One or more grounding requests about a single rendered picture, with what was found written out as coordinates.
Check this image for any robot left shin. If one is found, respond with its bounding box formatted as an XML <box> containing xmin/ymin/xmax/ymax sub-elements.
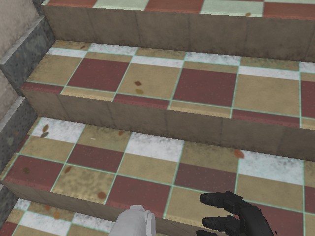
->
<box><xmin>118</xmin><ymin>205</ymin><xmax>146</xmax><ymax>216</ymax></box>

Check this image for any robot left thigh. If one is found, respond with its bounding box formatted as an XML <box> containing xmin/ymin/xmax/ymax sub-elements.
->
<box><xmin>108</xmin><ymin>208</ymin><xmax>157</xmax><ymax>236</ymax></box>

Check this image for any right robot hand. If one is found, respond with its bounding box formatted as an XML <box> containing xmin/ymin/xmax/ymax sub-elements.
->
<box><xmin>196</xmin><ymin>191</ymin><xmax>278</xmax><ymax>236</ymax></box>

